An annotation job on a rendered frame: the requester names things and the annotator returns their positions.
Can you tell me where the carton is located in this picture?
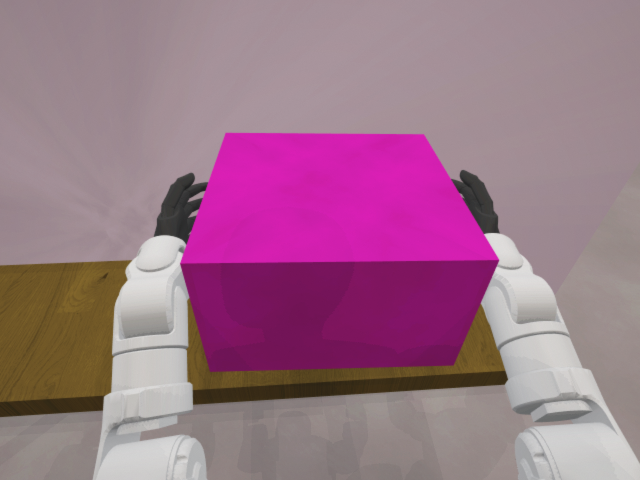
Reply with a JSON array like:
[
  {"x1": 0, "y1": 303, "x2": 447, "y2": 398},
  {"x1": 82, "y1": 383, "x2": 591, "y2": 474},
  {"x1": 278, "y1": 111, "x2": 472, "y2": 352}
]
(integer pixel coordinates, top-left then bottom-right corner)
[{"x1": 180, "y1": 133, "x2": 499, "y2": 372}]

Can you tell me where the robot left hand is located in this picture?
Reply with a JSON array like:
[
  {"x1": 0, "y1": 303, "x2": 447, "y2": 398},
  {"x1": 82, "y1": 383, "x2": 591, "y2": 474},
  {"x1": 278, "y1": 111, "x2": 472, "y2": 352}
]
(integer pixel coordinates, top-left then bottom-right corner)
[{"x1": 154, "y1": 173, "x2": 208, "y2": 245}]

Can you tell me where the robot right hand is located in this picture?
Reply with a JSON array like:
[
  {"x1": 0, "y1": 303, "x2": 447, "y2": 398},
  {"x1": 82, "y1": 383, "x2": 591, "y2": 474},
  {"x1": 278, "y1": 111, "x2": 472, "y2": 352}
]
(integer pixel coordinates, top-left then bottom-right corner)
[{"x1": 451, "y1": 170, "x2": 500, "y2": 234}]

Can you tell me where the robot left upper arm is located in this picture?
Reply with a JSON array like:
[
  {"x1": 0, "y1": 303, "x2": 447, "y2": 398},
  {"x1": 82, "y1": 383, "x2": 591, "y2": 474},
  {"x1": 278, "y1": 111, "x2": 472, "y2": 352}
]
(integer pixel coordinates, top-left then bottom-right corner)
[{"x1": 96, "y1": 435, "x2": 207, "y2": 480}]

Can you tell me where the right robot forearm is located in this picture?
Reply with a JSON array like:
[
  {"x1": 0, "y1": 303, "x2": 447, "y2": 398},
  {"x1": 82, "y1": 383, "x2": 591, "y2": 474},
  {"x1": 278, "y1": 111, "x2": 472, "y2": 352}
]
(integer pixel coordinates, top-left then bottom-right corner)
[{"x1": 481, "y1": 233, "x2": 640, "y2": 471}]

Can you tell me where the left robot forearm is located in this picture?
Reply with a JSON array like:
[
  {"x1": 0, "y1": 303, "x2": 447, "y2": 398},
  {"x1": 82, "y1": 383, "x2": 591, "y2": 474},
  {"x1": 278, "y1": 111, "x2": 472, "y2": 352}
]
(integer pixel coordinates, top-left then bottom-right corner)
[{"x1": 93, "y1": 235, "x2": 193, "y2": 480}]

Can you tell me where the table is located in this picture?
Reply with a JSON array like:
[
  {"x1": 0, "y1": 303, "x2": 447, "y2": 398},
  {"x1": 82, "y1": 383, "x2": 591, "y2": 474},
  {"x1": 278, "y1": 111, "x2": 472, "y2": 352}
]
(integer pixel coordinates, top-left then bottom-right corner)
[{"x1": 0, "y1": 260, "x2": 508, "y2": 417}]

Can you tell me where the robot right upper arm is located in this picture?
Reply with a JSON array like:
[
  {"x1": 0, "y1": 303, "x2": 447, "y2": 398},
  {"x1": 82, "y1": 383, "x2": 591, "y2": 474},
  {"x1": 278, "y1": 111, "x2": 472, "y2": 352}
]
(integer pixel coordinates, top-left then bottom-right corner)
[{"x1": 515, "y1": 422, "x2": 640, "y2": 480}]

